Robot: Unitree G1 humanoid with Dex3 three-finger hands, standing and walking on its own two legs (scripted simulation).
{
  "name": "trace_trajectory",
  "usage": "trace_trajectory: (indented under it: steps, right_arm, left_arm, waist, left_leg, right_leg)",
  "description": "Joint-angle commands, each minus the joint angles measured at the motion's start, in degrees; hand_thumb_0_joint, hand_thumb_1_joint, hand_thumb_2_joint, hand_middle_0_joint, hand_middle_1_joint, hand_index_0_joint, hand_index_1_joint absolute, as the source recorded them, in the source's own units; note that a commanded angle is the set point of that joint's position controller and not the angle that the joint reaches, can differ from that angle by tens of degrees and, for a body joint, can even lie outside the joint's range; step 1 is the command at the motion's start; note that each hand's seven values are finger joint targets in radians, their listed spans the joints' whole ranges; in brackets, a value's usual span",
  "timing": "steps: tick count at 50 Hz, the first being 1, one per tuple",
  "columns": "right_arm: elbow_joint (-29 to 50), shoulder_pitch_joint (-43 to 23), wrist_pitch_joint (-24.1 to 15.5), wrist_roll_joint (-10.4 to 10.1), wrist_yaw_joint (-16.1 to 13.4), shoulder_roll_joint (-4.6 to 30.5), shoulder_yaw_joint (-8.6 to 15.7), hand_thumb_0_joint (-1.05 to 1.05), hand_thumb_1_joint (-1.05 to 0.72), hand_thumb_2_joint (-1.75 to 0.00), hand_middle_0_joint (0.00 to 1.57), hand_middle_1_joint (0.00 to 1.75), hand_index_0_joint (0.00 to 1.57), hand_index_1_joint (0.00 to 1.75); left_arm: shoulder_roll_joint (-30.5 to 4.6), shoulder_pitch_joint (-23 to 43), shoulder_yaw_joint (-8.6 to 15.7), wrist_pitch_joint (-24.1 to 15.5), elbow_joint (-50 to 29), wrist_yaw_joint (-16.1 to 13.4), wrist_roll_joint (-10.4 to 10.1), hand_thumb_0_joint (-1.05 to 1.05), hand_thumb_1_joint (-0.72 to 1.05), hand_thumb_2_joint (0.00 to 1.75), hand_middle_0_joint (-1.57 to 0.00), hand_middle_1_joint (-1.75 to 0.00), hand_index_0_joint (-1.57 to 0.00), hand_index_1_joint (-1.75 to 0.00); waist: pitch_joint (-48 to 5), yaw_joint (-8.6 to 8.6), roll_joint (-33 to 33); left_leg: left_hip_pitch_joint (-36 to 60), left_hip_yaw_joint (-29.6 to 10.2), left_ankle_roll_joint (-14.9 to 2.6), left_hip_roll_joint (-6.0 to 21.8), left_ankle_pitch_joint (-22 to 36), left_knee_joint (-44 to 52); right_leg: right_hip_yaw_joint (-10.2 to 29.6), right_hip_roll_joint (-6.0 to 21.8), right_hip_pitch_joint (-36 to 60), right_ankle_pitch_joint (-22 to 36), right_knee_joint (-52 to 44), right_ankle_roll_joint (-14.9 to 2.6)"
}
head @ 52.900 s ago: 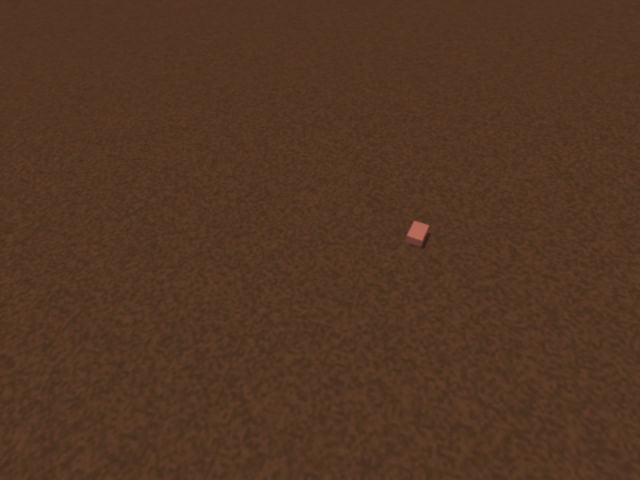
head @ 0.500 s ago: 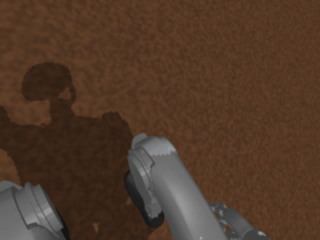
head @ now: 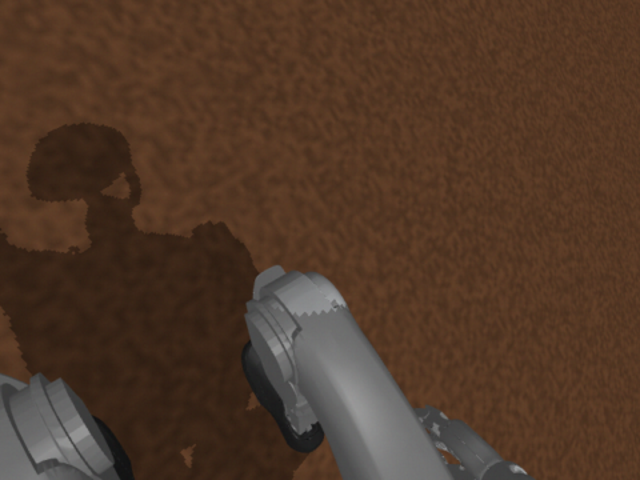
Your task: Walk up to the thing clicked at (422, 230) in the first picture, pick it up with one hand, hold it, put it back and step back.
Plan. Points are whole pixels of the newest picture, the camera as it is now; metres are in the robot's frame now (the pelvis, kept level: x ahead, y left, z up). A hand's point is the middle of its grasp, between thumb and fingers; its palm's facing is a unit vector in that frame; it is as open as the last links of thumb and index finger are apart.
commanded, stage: rest palm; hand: left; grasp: from above
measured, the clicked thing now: out of the picture +0.52 +0.40 -0.29
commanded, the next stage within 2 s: none
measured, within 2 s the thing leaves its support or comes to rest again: neither
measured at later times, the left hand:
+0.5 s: hand out of the picture +0.48 +0.37 -0.22, palm faces -0.43 -0.12 -0.89, open 13.3 cm
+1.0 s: hand out of the picture +0.47 +0.36 -0.23, palm faces -0.44 -0.13 -0.89, open 11.6 cm
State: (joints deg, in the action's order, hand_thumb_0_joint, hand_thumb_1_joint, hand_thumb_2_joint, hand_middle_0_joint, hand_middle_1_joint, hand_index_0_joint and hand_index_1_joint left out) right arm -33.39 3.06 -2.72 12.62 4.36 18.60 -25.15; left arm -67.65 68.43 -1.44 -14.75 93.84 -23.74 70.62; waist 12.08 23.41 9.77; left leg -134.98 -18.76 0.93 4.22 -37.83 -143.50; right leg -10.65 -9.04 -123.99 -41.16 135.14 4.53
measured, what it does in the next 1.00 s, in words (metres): stands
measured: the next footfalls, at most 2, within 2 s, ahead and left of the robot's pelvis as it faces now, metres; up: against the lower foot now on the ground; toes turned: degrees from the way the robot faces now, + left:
none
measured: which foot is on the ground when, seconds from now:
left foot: down 0.00-1.00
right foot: down 0.00-1.00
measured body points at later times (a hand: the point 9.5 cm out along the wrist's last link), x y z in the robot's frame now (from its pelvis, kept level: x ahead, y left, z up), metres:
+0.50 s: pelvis +0.00 +0.00 +0.00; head +0.28 +0.14 +0.32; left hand +0.50 +0.37 -0.17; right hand +0.08 -0.25 -0.06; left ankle +0.07 +0.14 -0.28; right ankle +0.11 -0.12 -0.28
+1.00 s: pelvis +0.00 +0.00 +0.00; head +0.28 +0.14 +0.32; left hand +0.49 +0.37 -0.18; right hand +0.08 -0.25 -0.06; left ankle +0.07 +0.14 -0.28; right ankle +0.11 -0.12 -0.28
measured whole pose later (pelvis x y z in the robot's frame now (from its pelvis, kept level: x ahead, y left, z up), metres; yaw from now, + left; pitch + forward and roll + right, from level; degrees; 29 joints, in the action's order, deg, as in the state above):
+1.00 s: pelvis +0.00 +0.00 +0.00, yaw +0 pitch +26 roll -15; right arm -33.2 1.8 -3.2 12.8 4.1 19.1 -25.6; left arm -67.4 67.1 -2.0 -16.1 94.4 -24.8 70.3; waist 12.5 23.0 10.3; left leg -134.9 -19.0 0.9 4.1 -37.6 -143.9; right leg -10.9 -8.8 -123.8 -40.9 135.4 4.3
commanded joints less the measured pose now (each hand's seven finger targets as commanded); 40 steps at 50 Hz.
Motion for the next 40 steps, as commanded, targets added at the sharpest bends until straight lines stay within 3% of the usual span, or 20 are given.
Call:
trace_trajectory:
  steps: [1, 4, 7, 11, 13, 19, 31, 40]
  right_arm:
    - [-0.1, 9.0, 0.1, 0.1, -1.2, 19.2, 5.9, 0.0, -0.93, -0.91, 0.2, 0.3, 0.2, 0.3]
    - [-0.5, 9.4, 0.4, 0.2, -1.2, 19.4, 5.9, 0.0, -0.92, -0.91, 0.2, 0.3, 0.2, 0.3]
    - [-0.5, 9.5, 0.2, 0.0, -1.2, 19.1, 5.9, 0.0, -0.93, -0.91, 0.2, 0.3, 0.2, 0.3]
    - [-0.6, 9.2, 0.5, 0.4, -1.1, 19.2, 5.4, 0.0, -0.92, -0.91, 0.2, 0.3, 0.2, 0.3]
    - [-0.5, 8.6, 0.4, 0.1, -1.2, 19.3, 5.7, 0.0, -0.92, -0.91, 0.2, 0.3, 0.2, 0.3]
    - [-0.4, 8.4, 0.4, 0.3, -1.2, 19.4, 5.8, 0.0, -0.92, -0.91, 0.2, 0.3, 0.2, 0.3]
    - [-0.2, 8.1, -0.4, 0.1, -1.4, 19.3, 6.0, 0.0, -0.92, -0.91, 0.2, 0.3, 0.2, 0.3]
    - [-0.3, 7.8, -0.4, -0.1, -1.4, 19.5, 5.6, 0.0, -0.92, -0.91, 0.2, 0.3, 0.2, 0.3]
  left_arm:
    - [-13.7, 14.2, 0.5, 0.0, -8.1, -1.8, -0.9, 0.0, -0.51, 0.91, -0.11, -1.0, -0.11, -1.0]
    - [-13.7, 14.3, 1.0, -0.1, -7.9, -1.8, -1.2, 0.0, -0.5, 0.91, -0.1, -1.01, -0.11, -1.0]
    - [-12.1, 13.8, -0.3, -0.3, -7.9, -1.5, -1.2, 0.0, -0.52, 0.93, -0.11, -1.0, -0.11, -1.0]
    - [-13.1, 13.7, 0.1, -0.6, -7.4, -2.0, -1.2, 0.0, -0.45, 0.87, -0.14, -0.96, -0.15, -0.96]
    - [-13.5, 13.7, 0.4, -0.6, -7.3, -2.1, -1.2, 0.0, -0.42, 0.85, -0.16, -0.95, -0.17, -0.94]
    - [-12.6, 14.3, 0.2, -0.6, -7.9, -2.7, -0.8, 0.0, -0.37, 0.8, -0.19, -0.93, -0.21, -0.91]
    - [-12.6, 13.2, 0.1, 0.3, -6.5, -2.8, -1.6, 0.0, -0.19, 0.67, -0.33, -0.81, -0.35, -0.79]
    - [-13.0, 12.9, 0.0, -0.5, -7.2, -2.4, -1.6, 0.0, -0.12, 0.62, -0.38, -0.76, -0.4, -0.74]
  waist:
    - [-37.5, 2.64, -35.1]
    - [-37.8, 2.93, -35.1]
    - [-36.9, 3.46, -34.1]
    - [-38.3, 3.12, -34.6]
    - [-37.6, 2.45, -35.3]
    - [-37.3, 3.2, -35.6]
    - [-36.4, 2.88, -33.3]
    - [-37.8, 2.65, -34.4]
  left_leg:
    - [31.3, 6.3, -1.64, 2.5, 9.8, 12.9]
    - [32.7, 5.9, -1.58, 2.4, 11.8, 13.0]
    - [32.2, 6.1, -1.96, 2.5, 12.1, 12.2]
    - [32.5, 6.1, -1.88, 2.6, 13.1, 12.2]
    - [32.6, 6.1, -1.66, 2.5, 13.0, 12.5]
    - [33.1, 5.9, -1.55, 2.5, 11.6, 13.0]
    - [30.1, 6.6, -1.79, 2.5, 9.1, 12.5]
    - [31.9, 6.0, -1.57, 2.5, 11.6, 12.4]
  right_leg:
    - [-6.5, -0.8, 18.1, 17.0, -12.6, -5.16]
    - [-7.2, -0.6, 17.5, 18.3, -12.3, -4.97]
    - [-6.7, -0.8, 17.9, 19.1, -12.6, -4.75]
    - [-6.7, -0.9, 19.3, 19.8, -12.5, -4.72]
    - [-6.8, -0.8, 17.8, 19.2, -12.2, -5.01]
    - [-7.1, -0.7, 17.4, 18.4, -12.3, -5.03]
    - [-6.1, -0.8, 18.4, 17.1, -13.0, -4.87]
    - [-6.8, -0.7, 17.9, 18.3, -11.9, -5.12]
